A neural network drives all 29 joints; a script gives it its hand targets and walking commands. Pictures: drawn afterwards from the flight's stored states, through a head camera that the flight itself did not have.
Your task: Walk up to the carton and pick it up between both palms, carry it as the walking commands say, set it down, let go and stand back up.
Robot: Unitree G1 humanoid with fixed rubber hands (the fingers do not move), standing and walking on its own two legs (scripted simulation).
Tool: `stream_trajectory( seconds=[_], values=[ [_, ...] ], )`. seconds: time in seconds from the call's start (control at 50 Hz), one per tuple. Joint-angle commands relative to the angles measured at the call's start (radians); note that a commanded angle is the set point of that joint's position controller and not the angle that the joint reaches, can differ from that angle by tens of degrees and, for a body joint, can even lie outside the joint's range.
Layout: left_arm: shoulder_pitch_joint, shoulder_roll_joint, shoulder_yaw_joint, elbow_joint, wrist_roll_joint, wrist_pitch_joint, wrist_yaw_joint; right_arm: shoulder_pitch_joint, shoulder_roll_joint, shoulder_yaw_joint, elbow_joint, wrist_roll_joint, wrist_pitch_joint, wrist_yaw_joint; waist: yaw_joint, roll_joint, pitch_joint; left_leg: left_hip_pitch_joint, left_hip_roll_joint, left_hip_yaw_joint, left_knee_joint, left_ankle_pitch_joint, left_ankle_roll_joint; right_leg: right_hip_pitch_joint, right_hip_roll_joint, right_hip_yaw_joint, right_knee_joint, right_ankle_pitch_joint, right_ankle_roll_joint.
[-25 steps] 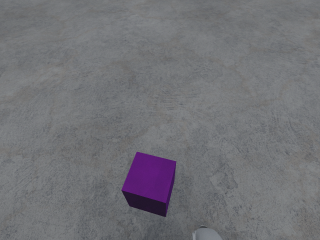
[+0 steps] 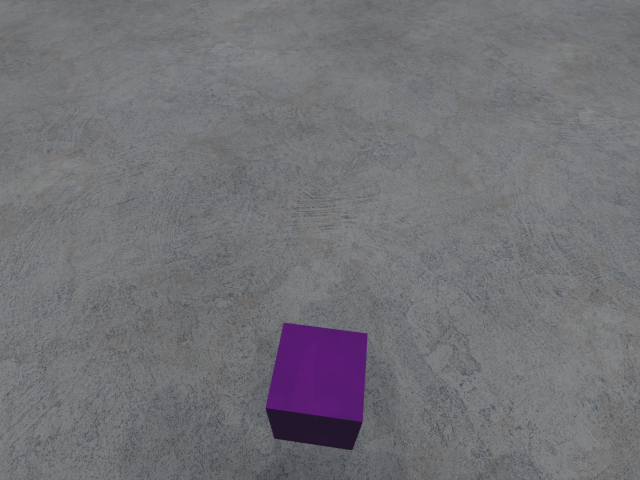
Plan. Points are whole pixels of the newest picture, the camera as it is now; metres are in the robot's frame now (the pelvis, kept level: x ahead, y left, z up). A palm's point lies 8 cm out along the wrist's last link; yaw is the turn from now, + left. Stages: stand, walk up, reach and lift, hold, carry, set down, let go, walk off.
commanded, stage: walk up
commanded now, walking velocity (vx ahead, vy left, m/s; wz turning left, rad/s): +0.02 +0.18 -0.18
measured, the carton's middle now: (318, 388) +0.45 +0.01 -0.61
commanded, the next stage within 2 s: none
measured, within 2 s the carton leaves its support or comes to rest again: neither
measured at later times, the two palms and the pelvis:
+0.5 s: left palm out of the picture +0.10 +0.27 -0.12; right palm out of the picture +0.02 -0.18 -0.13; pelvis +0.02 +0.05 +0.01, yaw -4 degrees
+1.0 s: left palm out of the picture +0.05 +0.26 -0.13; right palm out of the picture +0.07 -0.17 -0.13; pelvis +0.05 +0.05 +0.02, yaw -4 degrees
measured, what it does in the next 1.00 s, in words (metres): steps on the spot: right foot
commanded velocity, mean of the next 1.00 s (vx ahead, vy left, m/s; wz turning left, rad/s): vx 0.00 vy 0.01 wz -0.04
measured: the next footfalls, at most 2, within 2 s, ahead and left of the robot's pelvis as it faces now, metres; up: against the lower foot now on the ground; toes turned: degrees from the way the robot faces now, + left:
right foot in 0.36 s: -0.02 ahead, -0.04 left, +0.00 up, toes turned -10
right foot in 1.46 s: +0.03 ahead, -0.09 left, +0.00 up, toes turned -9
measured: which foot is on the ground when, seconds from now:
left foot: down 0.00-1.00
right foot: down 0.00-0.00, up 0.02-0.34, down 0.36-1.00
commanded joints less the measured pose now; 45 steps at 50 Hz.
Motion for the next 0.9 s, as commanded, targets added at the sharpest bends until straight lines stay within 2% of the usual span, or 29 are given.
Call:
stream_trajectory(
  seconds=[0.0, 0.04, 0.08, 0.1, 0.14, 0.16, 0.2, 0.22, 0.24, 0.28, 0.3, 0.32, 0.34, 0.36, 0.4, 0.42, 0.44, 0.46, 0.48, 0.5, 0.52, 0.56, 0.58, 0.64, 0.72, 0.74, 0.76, 0.84, 0.88],
  values=[
    [-0.014, 0.074, -0.015, -0.11, 0.0, 0.01, -0.011, 0.06, -0.165, -0.03, -0.05, 0.004, -0.022, -0.051, -0.045, 0.244, -0.115, 0.108, 0.297, -0.285, -0.396, -0.261, 0.208, -0.227, 0.103, 0.016, 0.505, -0.161, -0.08],
    [-0.039, 0.064, -0.019, -0.117, -0.001, 0.008, -0.031, 0.011, -0.152, -0.024, -0.066, 0.006, -0.031, -0.065, -0.036, 0.343, -0.099, 0.064, 0.252, -0.246, -0.359, -0.169, 0.189, -0.203, 0.104, 0.024, 0.542, -0.12, -0.072],
    [-0.008, 0.061, -0.019, -0.074, -0.008, 0.015, -0.037, -0.013, -0.151, -0.025, -0.082, 0.008, -0.054, -0.071, -0.018, 0.238, -0.12, 0.13, 0.301, -0.264, -0.279, 0.124, 0.188, -0.202, 0.094, 0.041, 0.539, -0.118, -0.077],
    [0.017, 0.065, -0.018, -0.055, -0.009, 0.015, -0.039, -0.016, -0.145, -0.02, -0.078, 0.009, -0.062, -0.073, -0.004, 0.197, -0.152, 0.135, 0.292, -0.233, -0.258, 0.164, 0.184, -0.165, 0.089, 0.045, 0.53, -0.104, -0.075],
    [0.015, 0.062, -0.023, -0.059, -0.009, 0.015, -0.04, 0.006, -0.131, -0.01, -0.057, 0.009, -0.065, -0.075, -0.014, 0.164, -0.133, 0.106, 0.258, -0.212, -0.278, 0.048, 0.183, -0.134, 0.109, 0.01, 0.43, -0.083, -0.074],
    [-0.021, 0.053, -0.025, -0.073, -0.011, 0.013, -0.042, 0.0, -0.119, -0.01, -0.049, 0.005, -0.058, -0.078, -0.012, 0.228, -0.111, 0.07, 0.221, -0.167, -0.298, 0.022, 0.182, -0.091, 0.118, -0.019, 0.339, -0.094, -0.072],
    [-0.036, 0.04, -0.031, -0.074, -0.014, 0.012, -0.039, 0.019, -0.113, -0.015, -0.028, 0.0, -0.042, -0.076, -0.025, 0.261, -0.075, 0.081, 0.208, -0.176, -0.303, 0.013, 0.175, -0.042, 0.145, -0.043, 0.179, -0.131, -0.066],
    [-0.014, 0.028, -0.033, -0.065, -0.019, 0.009, -0.035, 0.02, -0.107, -0.019, -0.017, 0.002, -0.036, -0.08, -0.016, 0.241, -0.089, 0.124, 0.247, -0.215, -0.291, 0.039, 0.192, -0.037, 0.157, -0.037, 0.113, -0.146, -0.07],
    [-0.013, 0.009, -0.043, -0.054, -0.022, 0.005, -0.03, 0.032, -0.107, -0.019, -0.002, 0.003, -0.031, -0.081, -0.013, 0.188, -0.092, 0.119, 0.259, -0.204, -0.266, 0.051, 0.202, 0.004, 0.15, -0.042, 0.014, -0.124, -0.075],
    [0.063, 0.003, -0.045, -0.026, -0.026, -0.007, -0.021, 0.007, -0.119, -0.025, 0.008, 0.014, -0.02, -0.077, 0.035, 0.132, -0.101, 0.071, 0.235, -0.162, -0.186, 0.087, 0.174, 0.154, 0.166, -0.091, -0.28, 0.032, -0.09],
    [0.089, 0.027, -0.04, -0.017, -0.02, -0.018, -0.014, 0.005, -0.066, -0.013, -0.004, 0.018, -0.032, -0.07, 0.034, 0.048, -0.134, 0.002, 0.177, -0.135, -0.143, 0.017, 0.135, 0.257, 0.086, -0.008, -0.34, 0.111, -0.107],
    [0.072, 0.096, -0.018, -0.009, -0.013, -0.027, -0.01, 0.036, 0.007, 0.013, -0.013, 0.022, -0.039, -0.063, 0.013, -0.183, -0.116, -0.1, 0.036, -0.034, -0.012, -0.079, 0.066, 0.315, -0.096, 0.188, -0.375, 0.225, -0.148],
    [0.011, 0.105, -0.017, -0.028, -0.018, -0.029, -0.013, 0.01, 0.034, 0.022, -0.006, 0.022, -0.036, -0.058, -0.005, -0.21, -0.055, -0.122, -0.04, 0.059, 0.049, -0.21, 0.037, 0.224, -0.163, 0.21, -0.403, 0.283, -0.192],
    [-0.014, 0.094, -0.028, -0.023, -0.007, -0.031, -0.013, -0.012, 0.029, 0.016, -0.006, 0.019, -0.033, -0.056, 0.001, -0.215, -0.018, -0.05, -0.023, 0.003, 0.038, -0.21, 0.036, 0.136, -0.155, 0.191, -0.405, 0.276, -0.22],
    [-0.067, 0.068, -0.045, -0.007, -0.008, -0.04, -0.01, -0.025, 0.002, 0.014, 0.014, 0.025, -0.039, -0.046, -0.039, -0.117, 0.018, 0.096, -0.03, 0.016, -0.069, -0.073, 0.041, 0.068, -0.082, 0.116, -0.4, 0.262, -0.177],
    [-0.073, 0.047, -0.047, -0.012, -0.02, -0.042, -0.01, -0.018, 0.002, 0.012, 0.034, 0.026, -0.043, -0.047, -0.043, -0.124, 0.001, 0.133, -0.021, 0.026, -0.104, 0.028, 0.041, 0.092, -0.045, 0.063, -0.376, 0.329, -0.153],
    [-0.056, 0.038, -0.048, -0.01, -0.024, -0.046, -0.008, 0.011, 0.009, 0.008, 0.048, 0.024, -0.048, -0.049, -0.044, -0.088, -0.013, 0.16, -0.013, 0.025, -0.127, 0.09, 0.046, 0.104, -0.026, 0.025, -0.355, 0.33, -0.14],
    [-0.039, 0.034, -0.048, 0.0, -0.026, -0.05, -0.008, 0.027, 0.002, 0.007, 0.052, 0.022, -0.053, -0.052, -0.036, -0.023, -0.015, 0.181, -0.002, 0.008, -0.143, 0.146, 0.049, 0.115, -0.015, 0.007, -0.336, 0.351, -0.129],
    [-0.022, 0.022, -0.046, 0.001, -0.027, -0.053, -0.007, 0.04, 0.004, 0.007, 0.063, 0.024, -0.054, -0.053, -0.024, -0.005, -0.031, 0.188, 0.021, -0.017, -0.15, 0.202, 0.062, 0.127, 0.004, -0.012, -0.313, 0.323, -0.124],
    [0.001, 0.016, -0.052, 0.019, -0.026, -0.05, -0.006, 0.029, -0.007, 0.002, 0.063, 0.023, -0.053, -0.054, -0.018, 0.059, -0.006, 0.192, 0.035, -0.035, -0.149, 0.215, 0.072, 0.109, 0.02, -0.019, -0.321, 0.251, -0.117],
    [0.034, 0.001, -0.052, 0.03, -0.029, -0.049, -0.006, 0.033, 0.001, 0.002, 0.066, 0.023, -0.05, -0.06, -0.013, 0.074, -0.003, 0.177, 0.044, -0.044, -0.148, 0.197, 0.079, 0.133, 0.023, -0.022, -0.336, 0.227, -0.115],
    [0.033, 0.003, -0.053, 0.051, -0.029, -0.055, -0.006, 0.035, 0.022, 0.011, 0.087, 0.024, -0.051, -0.063, -0.013, 0.034, -0.027, 0.179, 0.038, -0.042, -0.167, 0.193, 0.073, 0.168, 0.011, -0.015, -0.333, 0.275, -0.12],
    [0.045, -0.005, -0.049, 0.055, -0.029, -0.055, -0.005, 0.036, 0.037, 0.011, 0.09, 0.025, -0.053, -0.068, -0.009, 0.07, -0.029, 0.19, 0.037, -0.03, -0.171, 0.2, 0.072, 0.172, 0.008, -0.01, -0.334, 0.292, -0.119],
    [0.058, -0.006, -0.049, 0.075, -0.027, -0.052, -0.004, 0.034, 0.016, 0.008, 0.105, 0.025, -0.056, -0.073, -0.017, 0.094, -0.018, 0.185, 0.043, -0.045, -0.184, 0.201, 0.072, 0.186, 0.016, -0.01, -0.339, 0.284, -0.112],
    [0.078, -0.023, -0.053, 0.099, -0.032, -0.059, 0.0, 0.052, 0.022, 0.006, 0.127, 0.023, -0.061, -0.077, -0.016, 0.039, -0.072, 0.212, 0.05, -0.041, -0.152, 0.291, 0.084, 0.223, 0.018, -0.022, -0.328, 0.382, -0.108],
    [0.09, -0.023, -0.055, 0.113, -0.031, -0.058, 0.003, 0.043, 0.022, 0.01, 0.131, 0.023, -0.059, -0.077, -0.014, 0.06, -0.034, 0.208, 0.051, -0.043, -0.156, 0.29, 0.078, 0.207, 0.016, -0.025, -0.325, 0.384, -0.102],
    [0.091, -0.027, -0.057, 0.12, -0.028, -0.058, 0.004, 0.026, 0.036, 0.013, 0.132, 0.025, -0.056, -0.078, -0.005, 0.005, -0.023, 0.193, 0.052, -0.04, -0.152, 0.267, 0.077, 0.205, 0.013, -0.02, -0.336, 0.411, -0.106],
    [0.108, -0.02, -0.064, 0.141, -0.027, -0.058, 0.005, 0.019, 0.011, 0.007, 0.143, 0.023, -0.059, -0.08, -0.006, 0.041, -0.037, 0.216, 0.05, -0.027, -0.146, 0.309, 0.08, 0.208, 0.019, -0.03, -0.324, 0.401, -0.102],
    [0.118, -0.022, -0.068, 0.151, -0.033, -0.061, 0.009, 0.03, 0.021, 0.01, 0.162, 0.025, -0.059, -0.08, -0.001, -0.003, -0.04, 0.223, 0.053, -0.022, -0.144, 0.321, 0.079, 0.215, 0.009, -0.034, -0.326, 0.465, -0.101]
  ],
)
